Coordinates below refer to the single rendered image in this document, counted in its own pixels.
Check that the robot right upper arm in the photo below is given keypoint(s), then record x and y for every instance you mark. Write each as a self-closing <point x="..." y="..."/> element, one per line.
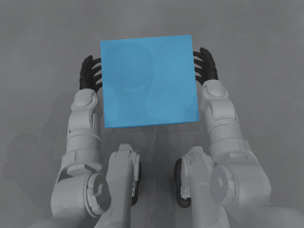
<point x="244" y="191"/>

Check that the robot right shin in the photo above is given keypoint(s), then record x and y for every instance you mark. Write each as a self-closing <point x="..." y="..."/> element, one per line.
<point x="184" y="189"/>

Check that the robot shin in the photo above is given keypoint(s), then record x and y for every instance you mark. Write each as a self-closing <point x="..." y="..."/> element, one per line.
<point x="114" y="154"/>
<point x="184" y="189"/>

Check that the right robot forearm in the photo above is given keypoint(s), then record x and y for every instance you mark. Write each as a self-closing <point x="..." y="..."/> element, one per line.
<point x="223" y="126"/>

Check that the right robot hand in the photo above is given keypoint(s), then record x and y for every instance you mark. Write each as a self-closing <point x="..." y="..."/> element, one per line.
<point x="208" y="69"/>

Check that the robot left shin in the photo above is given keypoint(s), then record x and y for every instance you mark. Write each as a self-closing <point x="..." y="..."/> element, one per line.
<point x="114" y="154"/>

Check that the carton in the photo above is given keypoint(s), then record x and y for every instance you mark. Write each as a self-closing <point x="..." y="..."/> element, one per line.
<point x="149" y="81"/>

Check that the left robot hand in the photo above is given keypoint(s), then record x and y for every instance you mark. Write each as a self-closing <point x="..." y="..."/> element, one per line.
<point x="87" y="78"/>

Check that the left robot forearm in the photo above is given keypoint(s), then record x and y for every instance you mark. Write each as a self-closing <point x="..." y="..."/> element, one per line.
<point x="83" y="141"/>

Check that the robot left upper arm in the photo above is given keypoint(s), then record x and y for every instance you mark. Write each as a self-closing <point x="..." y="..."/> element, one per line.
<point x="78" y="202"/>

